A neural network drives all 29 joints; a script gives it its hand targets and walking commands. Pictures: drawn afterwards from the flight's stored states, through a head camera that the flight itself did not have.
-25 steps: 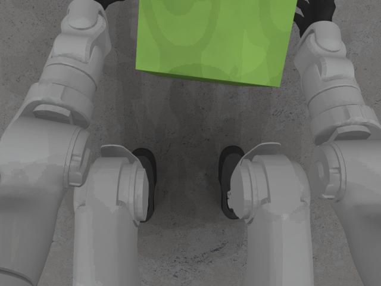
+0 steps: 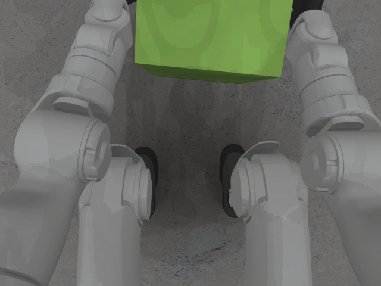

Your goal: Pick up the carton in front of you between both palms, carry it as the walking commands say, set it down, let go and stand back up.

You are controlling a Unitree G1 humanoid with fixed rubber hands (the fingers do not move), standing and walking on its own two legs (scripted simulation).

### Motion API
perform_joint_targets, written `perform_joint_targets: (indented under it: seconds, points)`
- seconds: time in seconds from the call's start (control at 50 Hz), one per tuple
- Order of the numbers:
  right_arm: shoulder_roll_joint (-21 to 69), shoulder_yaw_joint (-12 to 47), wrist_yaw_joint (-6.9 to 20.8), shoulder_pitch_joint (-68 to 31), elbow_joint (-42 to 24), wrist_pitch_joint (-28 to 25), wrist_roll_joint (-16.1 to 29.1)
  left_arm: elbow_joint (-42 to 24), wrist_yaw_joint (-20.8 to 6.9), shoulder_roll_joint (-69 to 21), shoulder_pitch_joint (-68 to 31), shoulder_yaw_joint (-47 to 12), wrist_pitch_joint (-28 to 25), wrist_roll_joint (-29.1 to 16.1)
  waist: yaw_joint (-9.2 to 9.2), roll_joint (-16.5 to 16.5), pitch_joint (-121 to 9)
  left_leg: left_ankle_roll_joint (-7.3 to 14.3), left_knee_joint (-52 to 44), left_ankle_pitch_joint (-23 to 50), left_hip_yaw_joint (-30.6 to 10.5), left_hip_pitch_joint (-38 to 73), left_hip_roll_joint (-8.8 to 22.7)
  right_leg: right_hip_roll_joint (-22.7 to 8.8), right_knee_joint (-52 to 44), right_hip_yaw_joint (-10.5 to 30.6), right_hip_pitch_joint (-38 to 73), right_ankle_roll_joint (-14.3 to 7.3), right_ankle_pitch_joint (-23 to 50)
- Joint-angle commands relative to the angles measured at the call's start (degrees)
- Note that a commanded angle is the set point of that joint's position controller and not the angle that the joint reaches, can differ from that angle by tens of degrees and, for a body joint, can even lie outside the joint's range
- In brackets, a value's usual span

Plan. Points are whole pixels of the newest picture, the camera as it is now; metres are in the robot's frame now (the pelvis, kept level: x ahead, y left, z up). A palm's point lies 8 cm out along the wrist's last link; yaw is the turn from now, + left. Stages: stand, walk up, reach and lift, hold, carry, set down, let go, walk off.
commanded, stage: reach and lift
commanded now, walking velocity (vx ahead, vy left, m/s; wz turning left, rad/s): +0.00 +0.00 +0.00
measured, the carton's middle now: (207, 21) +0.53 -0.04 -0.24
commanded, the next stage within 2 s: none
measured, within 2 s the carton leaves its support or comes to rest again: leaves its support in 0.06 s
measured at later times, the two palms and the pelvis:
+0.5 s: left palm out of the picture +0.50 +0.12 +0.01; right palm out of the picture +0.48 -0.18 +0.01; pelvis +0.00 +0.00 +0.08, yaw +0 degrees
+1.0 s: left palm out of the picture +0.47 +0.13 +0.16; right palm out of the picture +0.46 -0.17 +0.16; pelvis +0.03 +0.00 +0.20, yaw +0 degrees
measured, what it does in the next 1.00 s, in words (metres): rises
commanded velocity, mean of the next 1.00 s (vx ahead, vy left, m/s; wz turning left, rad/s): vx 0.00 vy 0.00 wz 0.00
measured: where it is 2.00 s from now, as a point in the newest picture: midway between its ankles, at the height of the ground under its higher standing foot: (189, 194)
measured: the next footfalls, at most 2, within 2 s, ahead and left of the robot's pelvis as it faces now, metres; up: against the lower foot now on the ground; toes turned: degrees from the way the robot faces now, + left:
none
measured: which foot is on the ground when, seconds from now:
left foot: down 0.00-1.00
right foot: down 0.00-1.00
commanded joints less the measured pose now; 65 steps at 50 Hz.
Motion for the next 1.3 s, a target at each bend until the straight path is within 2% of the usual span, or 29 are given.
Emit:
perform_joint_targets:
  seconds: [0.0,0.02,0.08,0.12,0.14,0.2,0.24,0.28,0.3,0.34,0.4,0.54,0.6,0.66,0.7,0.74,0.76,0.78,0.8,0.86,0.98,1.04,1.06,1.08,1.16,1.18,1.24,1.26,1.28]
  points:
    - [54.5,15.2,16.0,-33.9,-18.8,1.5,1.1,-16.9,-15.2,-55.9,-28.2,-12.1,0.7,-2.5,-2.1,1.1,-75.3,2.4,-7.7,20.0,5.9,32.6,-4.8,5.6,-7.8,-6.2,35.1,-0.4,23.1]
    - [55.8,16.4,16.1,-33.9,-21.6,1.9,1.9,-18.5,-15.4,-58.1,-27.2,-13.1,1.4,-2.9,-1.32,1.9,-78.8,2.3,-7.8,21.9,6.4,33.9,-5.0,5.8,-8.1,-6.1,36.5,-0.5,24.9]
    - [60.1,18.6,15.3,-32.3,-27.9,3.7,3.5,-26.8,-14.5,-62.0,-30.1,-18.3,2.4,-5.8,-2.89,2.3,-93.7,1.4,-8.1,25.5,7.5,40.2,-5.1,6.2,-8.1,-6.8,45.5,-0.4,30.7]
    - [62.1,21.0,14.8,-32.5,-33.1,5.1,3.9,-31.8,-13.8,-64.9,-29.5,-20.6,3.4,-6.6,-2.7,2.8,-102.8,1.1,-8.9,27.4,8.1,44.3,-5.8,6.5,-8.9,-7.0,48.9,-0.2,32.6]
    - [64.5,22.1,14.7,-30.3,-33.4,6.3,3.6,-34.2,-13.5,-65.9,-28.8,-21.3,3.9,-6.7,-2.7,1.3,-105.2,1.1,-9.6,27.8,8.2,45.7,-6.2,6.8,-9.6,-7.5,49.6,0.0,32.6]
    - [68.3,22.2,15.5,-25.8,-33.9,9.3,1.2,-34.7,-13.6,-68.1,-24.0,-20.1,6.8,-3.4,-1.34,1.2,-100.9,1.4,-13.3,21.3,8.9,43.2,-7.0,7.3,-13.3,-7.6,47.5,0.2,25.3]
    - [69.9,19.9,16.6,-23.0,-31.1,11.2,-1.8,-30.3,-14.3,-69.8,-20.0,-16.9,8.9,-0.5,-1.05,1.8,-91.6,1.6,-16.7,14.8,8.7,40.1,-7.0,7.3,-16.3,-7.8,41.6,0.0,17.6]
    - [70.7,16.1,17.4,-19.2,-25.3,13.3,-6.3,-26.0,-15.3,-70.1,-17.5,-12.1,10.3,3.4,-0.84,-0.5,-82.8,1.9,-20.2,8.7,8.2,34.9,-6.9,7.5,-19.7,-7.8,37.9,0.0,11.4]
    - [71.2,13.2,17.9,-17.1,-23.0,13.9,-7.8,-24.7,-15.7,-70.0,-16.9,-10.2,11.1,5.2,-0.3,1.2,-77.1,1.9,-22.1,5.4,8.3,32.9,-6.9,7.6,-21.4,-7.4,35.5,-0.5,8.1]
    - [70.9,9.7,18.5,-16.7,-19.8,14.8,-11.5,-21.5,-16.3,-69.4,-16.1,-5.9,11.9,8.2,-0.55,-0.5,-75.7,2.1,-24.1,4.2,8.0,32.0,-6.9,7.6,-23.8,-7.5,35.5,-0.5,6.3]
    - [69.8,5.4,18.9,-15.8,-16.9,15.0,-14.9,-18.3,-16.7,-69.5,-15.3,-2.0,12.4,11.4,-0.27,0.8,-72.1,2.2,-27.9,2.1,7.8,32.4,-7.1,7.7,-27.4,-7.1,35.3,-1.2,3.8]
    - [72.0,9.2,19.1,-19.2,-23.4,14.4,-13.2,-22.3,-17.1,-73.4,-16.0,-5.2,12.2,9.7,-0.98,0.9,-85.6,1.7,-32.7,6.7,6.8,42.7,-7.4,7.8,-32.0,-7.1,44.4,-0.8,8.8]
    - [74.5,10.6,19.7,-15.4,-23.0,15.7,-12.5,-21.8,-17.4,-74.0,-12.3,-5.6,13.3,10.3,-0.05,0.2,-85.9,1.6,-35.2,6.6,7.1,44.9,-7.4,7.9,-34.7,-6.6,47.5,-0.5,8.6]
    - [77.2,13.3,20.2,-11.2,-22.8,17.0,-11.6,-25.9,-17.9,-76.0,-11.4,-9.1,13.9,8.9,0.98,0.6,-88.9,1.3,-37.5,9.7,7.4,49.3,-7.4,8.0,-36.6,-6.2,52.0,0.0,12.2]
    - [78.6,15.6,20.2,-9.1,-25.4,17.0,-10.8,-27.2,-18.1,-76.9,-8.3,-11.0,14.0,7.8,0.22,-0.7,-90.4,1.2,-38.7,12.4,6.9,52.5,-7.3,8.1,-37.8,-6.4,54.8,0.4,14.9]
    - [78.4,17.2,20.1,-7.5,-26.9,17.1,-9.9,-28.2,-18.3,-77.8,-6.0,-12.7,14.3,6.7,0.13,-0.7,-88.4,1.0,-40.3,13.4,6.5,53.7,-7.3,8.0,-39.6,-6.0,56.6,0.5,15.7]
    - [78.4,18.1,19.9,-6.9,-28.2,16.8,-9.3,-28.6,-18.3,-78.5,-5.5,-14.1,14.3,6.5,0.28,1.0,-88.9,0.8,-41.0,14.2,6.7,55.2,-7.3,8.0,-40.3,-5.5,58.0,0.3,16.8]
    - [78.7,19.2,19.8,-6.7,-28.8,16.7,-9.1,-29.2,-18.4,-78.6,-4.2,-14.5,14.2,6.0,0.63,-0.6,-88.7,0.8,-41.7,15.0,6.5,55.7,-7.4,7.9,-41.1,-5.4,59.6,0.4,17.2]
    - [79.6,19.1,19.6,-4.3,-27.8,16.9,-9.4,-31.1,-18.2,-77.9,-5.0,-15.5,13.9,5.6,-0.23,-1.2,-88.0,0.8,-42.7,14.4,6.0,57.0,-7.3,8.2,-41.8,-5.6,60.3,0.4,17.0]
    - [79.9,21.2,19.3,-1.4,-29.1,16.2,-8.7,-31.0,-18.1,-79.5,-0.7,-17.3,13.6,5.0,0.11,-0.6,-86.2,0.5,-45.1,15.1,5.4,59.6,-7.3,8.1,-44.5,-4.7,63.5,0.2,17.6]
    - [80.3,20.4,18.8,5.8,-26.4,15.5,-10.3,-29.1,-17.9,-79.8,6.3,-16.7,12.9,6.0,0.2,-0.2,-78.6,0.6,-51.9,14.1,4.1,64.8,-7.2,8.0,-51.2,-3.2,69.0,0.0,16.4]
    - [80.2,19.6,18.7,7.9,-25.6,15.1,-11.1,-27.5,-17.8,-78.3,9.7,-14.3,12.5,7.7,1.64,-1.3,-73.1,1.2,-55.8,12.8,3.5,66.4,-6.8,7.7,-55.0,-2.3,72.1,-0.1,15.1]
    - [80.4,18.8,18.7,10.5,-24.1,15.1,-11.7,-28.1,-17.8,-79.1,9.9,-14.5,12.3,7.9,0.98,-0.3,-71.8,1.1,-57.6,12.6,3.3,68.2,-6.8,7.6,-56.5,-2.0,72.9,-0.2,15.1]
    - [80.6,19.3,18.7,10.6,-25.1,14.7,-11.6,-27.0,-17.8,-79.1,12.5,-13.9,12.2,8.5,1.8,-0.1,-70.8,1.3,-58.6,13.2,3.0,69.9,-6.7,7.5,-57.6,-1.6,73.8,-0.3,15.1]
    - [80.6,19.3,18.5,13.5,-25.1,13.9,-12.7,-28.7,-17.9,-79.7,14.0,-14.8,11.2,8.6,1.13,-1.1,-68.7,1.5,-62.9,13.4,1.9,74.4,-6.1,7.2,-62.2,-0.8,79.3,-0.6,15.6]
    - [81.3,20.4,18.4,13.5,-26.7,13.4,-12.1,-28.5,-17.9,-79.6,15.2,-14.9,11.2,8.8,2.23,-0.7,-68.0,1.6,-63.9,14.1,1.9,75.1,-5.9,6.9,-63.0,-0.2,81.1,-0.9,16.5]
    - [81.5,20.6,18.3,17.1,-27.0,13.2,-12.9,-29.2,-18.0,-79.9,18.3,-15.7,11.0,8.7,1.6,-1.9,-67.2,1.7,-67.4,15.5,1.0,79.4,-5.4,6.5,-66.6,0.3,86.1,-1.0,18.0]
    - [81.7,21.1,18.4,18.0,-27.4,13.3,-12.9,-28.8,-18.0,-79.6,20.6,-15.4,11.1,9.2,2.49,-1.9,-66.2,1.9,-68.9,16.9,0.7,81.6,-5.1,6.4,-67.5,0.3,87.0,-0.9,19.1]
    - [81.3,20.8,18.4,20.2,-27.2,13.4,-13.1,-29.4,-18.1,-80.9,20.8,-16.7,11.1,8.6,0.76,-0.8,-65.7,1.7,-70.1,17.3,0.5,84.0,-5.1,6.4,-69.0,0.6,88.1,-1.0,19.8]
